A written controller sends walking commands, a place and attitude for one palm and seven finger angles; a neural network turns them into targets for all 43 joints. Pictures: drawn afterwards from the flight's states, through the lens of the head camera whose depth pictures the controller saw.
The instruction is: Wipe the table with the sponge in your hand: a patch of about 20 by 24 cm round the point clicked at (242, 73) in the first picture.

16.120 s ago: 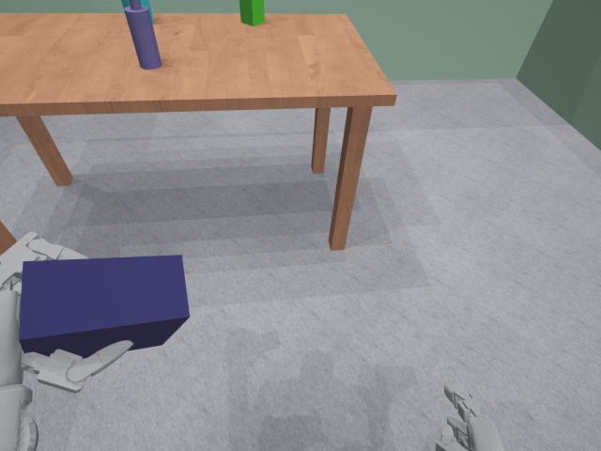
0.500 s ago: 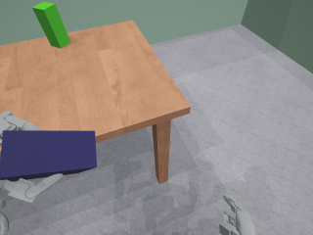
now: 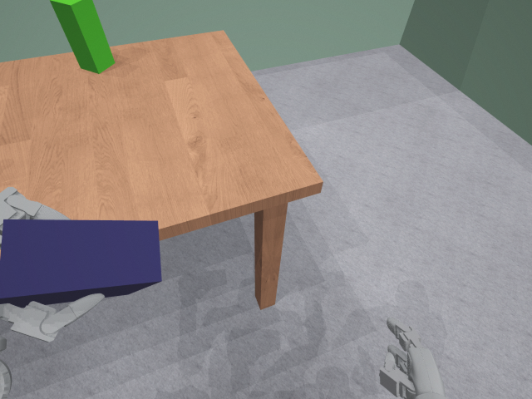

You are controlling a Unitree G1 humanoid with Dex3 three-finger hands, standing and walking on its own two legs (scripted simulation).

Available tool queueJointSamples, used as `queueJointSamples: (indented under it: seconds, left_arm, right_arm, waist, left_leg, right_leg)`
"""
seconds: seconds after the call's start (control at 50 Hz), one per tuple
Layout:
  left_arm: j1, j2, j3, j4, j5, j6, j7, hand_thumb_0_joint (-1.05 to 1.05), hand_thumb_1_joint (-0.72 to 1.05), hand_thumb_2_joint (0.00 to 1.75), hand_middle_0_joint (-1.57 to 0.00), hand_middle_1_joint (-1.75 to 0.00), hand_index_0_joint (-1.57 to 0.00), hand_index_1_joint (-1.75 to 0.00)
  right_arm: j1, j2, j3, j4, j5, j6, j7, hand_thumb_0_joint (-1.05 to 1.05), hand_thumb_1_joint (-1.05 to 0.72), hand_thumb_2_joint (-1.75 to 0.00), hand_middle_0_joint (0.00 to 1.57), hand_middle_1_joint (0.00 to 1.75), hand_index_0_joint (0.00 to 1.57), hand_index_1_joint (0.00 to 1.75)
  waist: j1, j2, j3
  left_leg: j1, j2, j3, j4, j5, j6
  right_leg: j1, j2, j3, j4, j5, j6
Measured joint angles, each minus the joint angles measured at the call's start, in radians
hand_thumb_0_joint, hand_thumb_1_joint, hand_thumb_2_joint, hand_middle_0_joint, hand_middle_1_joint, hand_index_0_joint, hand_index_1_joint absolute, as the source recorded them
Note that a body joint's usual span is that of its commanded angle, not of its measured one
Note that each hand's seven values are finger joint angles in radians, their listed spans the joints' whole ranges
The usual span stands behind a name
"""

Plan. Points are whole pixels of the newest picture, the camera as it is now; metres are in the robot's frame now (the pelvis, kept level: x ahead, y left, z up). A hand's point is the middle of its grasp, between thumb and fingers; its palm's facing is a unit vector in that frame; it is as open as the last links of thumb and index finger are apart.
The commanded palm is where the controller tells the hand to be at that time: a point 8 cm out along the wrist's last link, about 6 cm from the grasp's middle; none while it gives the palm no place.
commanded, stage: come to a stop and stand still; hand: left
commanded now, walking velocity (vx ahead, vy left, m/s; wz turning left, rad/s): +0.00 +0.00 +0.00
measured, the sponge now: (102, 263) +0.23 +0.21 +0.14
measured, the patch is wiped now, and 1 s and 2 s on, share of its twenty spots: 0.00 0.00 0.00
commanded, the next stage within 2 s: look again from close up in 0.68 s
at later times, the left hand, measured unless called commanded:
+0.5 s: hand (45, 308) +0.17 +0.23 +0.16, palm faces +0.37 -0.84 -0.40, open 10.4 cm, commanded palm +0.12 +0.27 +0.18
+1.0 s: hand (24, 261) +0.21 +0.26 +0.19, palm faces +0.40 -0.84 -0.36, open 10.4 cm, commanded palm +0.14 +0.29 +0.18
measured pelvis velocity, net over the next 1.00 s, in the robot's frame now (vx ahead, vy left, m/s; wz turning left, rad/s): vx -0.03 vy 0.02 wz -0.06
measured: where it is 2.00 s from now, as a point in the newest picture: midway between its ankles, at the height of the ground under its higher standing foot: outside the picture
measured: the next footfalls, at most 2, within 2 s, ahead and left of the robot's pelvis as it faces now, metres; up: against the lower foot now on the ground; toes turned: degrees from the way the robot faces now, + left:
right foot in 1.94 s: +0.18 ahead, +0.00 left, +0.00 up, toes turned -2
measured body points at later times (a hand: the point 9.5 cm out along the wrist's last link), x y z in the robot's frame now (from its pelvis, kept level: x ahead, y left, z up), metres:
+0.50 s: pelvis -0.04 +0.00 +0.01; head -0.03 +0.00 +0.45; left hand +0.15 +0.28 +0.18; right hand +0.11 -0.24 -0.08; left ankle +0.00 +0.11 -0.73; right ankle +0.00 -0.09 -0.73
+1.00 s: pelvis -0.03 +0.02 +0.00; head -0.02 +0.02 +0.45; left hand +0.18 +0.30 +0.20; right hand +0.12 -0.21 -0.08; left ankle +0.00 +0.11 -0.73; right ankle +0.00 -0.09 -0.73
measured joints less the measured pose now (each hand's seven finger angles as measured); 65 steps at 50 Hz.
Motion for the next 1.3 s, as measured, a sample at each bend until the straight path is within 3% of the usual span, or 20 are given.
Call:
queueJointSamples:
  seconds: [0.08, 0.14, 0.22, 0.34, 0.48, 0.78, 0.84, 0.9, 0.96, 1.04, 1.1, 1.2, 1.3]
  left_arm:
    - [-0.010, -0.040, -0.027, 0.027, -0.008, 0.007, -0.009, -0.02, -0.53, 1.01, -0.68, -1.35, -0.72, -1.33]
    - [0.002, -0.060, -0.046, 0.038, -0.021, 0.017, -0.013, -0.02, -0.53, 1.01, -0.68, -1.35, -0.72, -1.33]
    - [-0.001, -0.062, -0.056, 0.056, -0.021, 0.025, -0.016, -0.02, -0.53, 1.01, -0.68, -1.35, -0.72, -1.33]
    - [-0.017, -0.042, -0.038, 0.089, -0.011, 0.015, -0.014, -0.02, -0.53, 1.01, -0.68, -1.35, -0.72, -1.33]
    - [-0.011, -0.049, -0.046, 0.083, -0.007, 0.003, -0.012, -0.02, -0.53, 1.01, -0.68, -1.35, -0.72, -1.33]
    - [-0.022, -0.053, -0.052, 0.105, -0.004, 0.008, -0.012, -0.02, -0.54, 1.01, -0.68, -1.35, -0.72, -1.33]
    - [-0.230, 0.070, -0.014, 0.203, 0.024, -0.046, -0.054, -0.02, -0.54, 1.01, -0.68, -1.35, -0.72, -1.33]
    - [-0.320, 0.080, 0.074, 0.271, -0.009, -0.081, -0.048, -0.02, -0.54, 1.01, -0.68, -1.35, -0.72, -1.33]
    - [-0.223, 0.002, 0.084, 0.181, -0.029, -0.069, -0.042, -0.02, -0.53, 1.01, -0.68, -1.35, -0.72, -1.34]
    - [-0.087, -0.070, -0.014, 0.091, -0.008, -0.054, -0.067, -0.02, -0.53, 1.01, -0.68, -1.35, -0.72, -1.34]
    - [-0.049, -0.067, -0.043, 0.093, 0.010, -0.037, -0.077, -0.02, -0.53, 1.01, -0.68, -1.35, -0.72, -1.34]
    - [-0.062, -0.018, 0.014, 0.084, 0.003, -0.020, -0.064, -0.02, -0.53, 1.01, -0.68, -1.35, -0.72, -1.34]
    - [-0.055, -0.020, 0.038, 0.032, -0.010, -0.031, -0.047, -0.02, -0.53, 1.01, -0.68, -1.35, -0.72, -1.34]
  right_arm:
    - [0.001, 0.005, 0.021, 0.021, 0.005, 0.004, 0.003, 0.01, -0.91, -0.90, 0.20, 0.30, 0.20, 0.30]
    - [0.010, 0.003, 0.025, 0.042, 0.005, 0.017, 0.002, 0.01, -0.91, -0.90, 0.20, 0.30, 0.21, 0.30]
    - [0.029, -0.012, 0.022, 0.065, 0.000, 0.031, -0.010, 0.02, -0.91, -0.90, 0.20, 0.30, 0.21, 0.30]
    - [0.050, -0.022, 0.017, 0.062, -0.006, 0.035, -0.025, 0.02, -0.91, -0.90, 0.20, 0.30, 0.20, 0.30]
    - [0.053, -0.034, 0.007, 0.053, -0.005, 0.007, -0.019, 0.02, -0.91, -0.90, 0.20, 0.30, 0.20, 0.30]
    - [0.051, -0.017, 0.023, 0.054, -0.008, -0.002, -0.017, 0.02, -0.91, -0.90, 0.20, 0.30, 0.20, 0.30]
    - [0.075, -0.017, 0.042, 0.029, 0.010, -0.031, -0.036, 0.02, -0.91, -0.90, 0.20, 0.30, 0.20, 0.30]
    - [0.048, -0.022, 0.049, 0.051, -0.009, -0.046, 0.008, 0.02, -0.91, -0.90, 0.20, 0.30, 0.20, 0.30]
    - [0.039, -0.029, 0.040, 0.045, -0.011, -0.050, 0.037, 0.02, -0.91, -0.90, 0.20, 0.30, 0.21, 0.30]
    - [0.044, -0.033, 0.031, 0.037, -0.015, -0.047, 0.027, 0.02, -0.91, -0.90, 0.20, 0.30, 0.21, 0.30]
    - [0.042, -0.034, 0.026, 0.028, -0.020, -0.040, 0.012, 0.02, -0.91, -0.90, 0.20, 0.30, 0.21, 0.30]
    - [0.019, -0.032, 0.023, 0.020, -0.023, -0.034, 0.005, 0.02, -0.91, -0.90, 0.20, 0.30, 0.20, 0.30]
    - [-0.008, -0.036, 0.016, 0.014, -0.023, -0.033, 0.019, 0.02, -0.91, -0.90, 0.20, 0.30, 0.20, 0.30]
  waist:
    - [-0.005, 0.056, -0.004]
    - [-0.005, 0.061, -0.025]
    - [-0.015, 0.061, -0.041]
    - [-0.010, 0.022, -0.037]
    - [-0.012, 0.029, -0.034]
    - [-0.005, 0.039, -0.045]
    - [0.018, 0.032, -0.031]
    - [0.022, 0.036, -0.038]
    - [0.011, 0.042, -0.041]
    - [-0.008, 0.019, -0.036]
    - [-0.017, 0.008, -0.024]
    - [-0.014, 0.003, 0.004]
    - [-0.006, 0.019, -0.008]
  left_leg:
    - [-0.018, 0.032, -0.028, 0.026, -0.004, -0.017]
    - [-0.036, 0.010, -0.063, 0.082, -0.078, -0.022]
    - [0.010, -0.008, -0.086, 0.030, -0.036, -0.010]
    - [0.031, -0.017, -0.066, -0.032, 0.010, 0.002]
    - [0.009, -0.006, -0.067, -0.025, 0.024, 0.001]
    - [0.019, -0.012, -0.057, -0.050, 0.039, 0.011]
    - [-0.038, -0.014, -0.083, 0.015, 0.020, 0.017]
    - [-0.070, -0.013, -0.091, 0.074, -0.039, 0.008]
    - [-0.040, -0.022, -0.086, 0.047, -0.011, 0.016]
    - [0.007, -0.038, -0.059, -0.009, -0.013, 0.036]
    - [0.021, -0.051, -0.056, -0.035, -0.009, 0.044]
    - [0.025, -0.061, -0.064, -0.040, -0.016, 0.050]
    - [0.020, -0.065, -0.066, -0.013, -0.044, 0.059]
  right_leg:
    - [0.022, 0.038, -0.025, -0.059, 0.088, -0.058]
    - [0.010, 0.041, -0.019, -0.061, 0.092, -0.070]
    - [0.004, 0.047, -0.022, -0.067, 0.105, -0.066]
    - [0.010, 0.040, -0.002, -0.107, 0.144, -0.049]
    - [0.003, 0.051, -0.004, -0.134, 0.177, -0.060]
    - [0.012, 0.047, 0.007, -0.163, 0.199, -0.049]
    - [-0.032, 0.047, -0.011, -0.092, 0.150, -0.041]
    - [-0.057, 0.060, 0.002, -0.073, 0.160, -0.065]
    - [-0.040, 0.073, 0.042, -0.093, 0.162, -0.053]
    - [-0.011, 0.058, 0.072, -0.126, 0.165, -0.032]
    - [-0.002, 0.046, 0.075, -0.139, 0.162, -0.023]
    - [0.008, 0.037, 0.067, -0.147, 0.152, -0.017]
    - [0.009, 0.032, 0.066, -0.131, 0.129, -0.009]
